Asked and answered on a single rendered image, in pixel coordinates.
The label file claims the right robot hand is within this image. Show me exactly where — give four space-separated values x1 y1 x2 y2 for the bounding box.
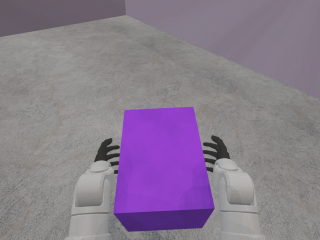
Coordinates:
203 135 230 173

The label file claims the left robot forearm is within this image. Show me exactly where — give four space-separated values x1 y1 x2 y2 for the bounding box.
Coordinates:
64 160 115 240

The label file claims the right robot forearm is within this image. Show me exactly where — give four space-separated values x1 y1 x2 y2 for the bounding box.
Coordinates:
212 158 266 240

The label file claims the carton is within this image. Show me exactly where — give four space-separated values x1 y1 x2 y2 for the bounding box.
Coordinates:
113 106 215 232

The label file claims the left robot hand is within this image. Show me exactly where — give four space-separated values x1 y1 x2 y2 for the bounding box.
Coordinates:
94 138 120 174

